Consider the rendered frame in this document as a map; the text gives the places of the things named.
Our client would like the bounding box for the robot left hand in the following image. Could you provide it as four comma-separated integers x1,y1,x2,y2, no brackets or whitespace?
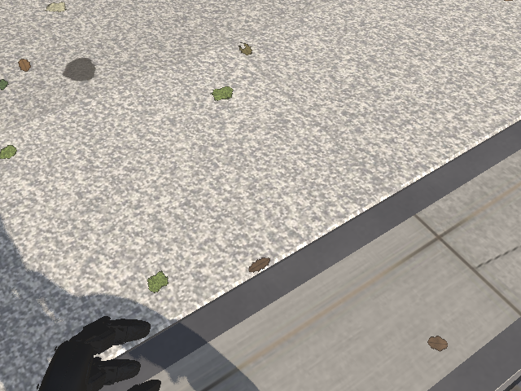
37,316,161,391

